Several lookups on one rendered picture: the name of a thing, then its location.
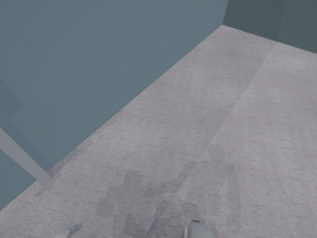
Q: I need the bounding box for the right robot thigh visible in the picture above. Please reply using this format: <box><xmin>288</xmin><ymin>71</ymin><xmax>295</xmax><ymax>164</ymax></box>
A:
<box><xmin>182</xmin><ymin>222</ymin><xmax>215</xmax><ymax>238</ymax></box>

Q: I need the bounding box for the robot right shin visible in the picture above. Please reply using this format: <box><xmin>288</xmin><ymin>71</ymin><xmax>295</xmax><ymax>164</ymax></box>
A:
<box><xmin>190</xmin><ymin>219</ymin><xmax>201</xmax><ymax>223</ymax></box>

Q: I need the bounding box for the left robot hand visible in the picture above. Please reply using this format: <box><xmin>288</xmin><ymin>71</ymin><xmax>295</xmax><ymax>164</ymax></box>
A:
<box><xmin>54</xmin><ymin>221</ymin><xmax>83</xmax><ymax>238</ymax></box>

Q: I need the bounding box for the panel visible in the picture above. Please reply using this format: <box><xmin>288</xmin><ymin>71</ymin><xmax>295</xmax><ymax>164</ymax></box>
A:
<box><xmin>0</xmin><ymin>128</ymin><xmax>52</xmax><ymax>185</ymax></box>

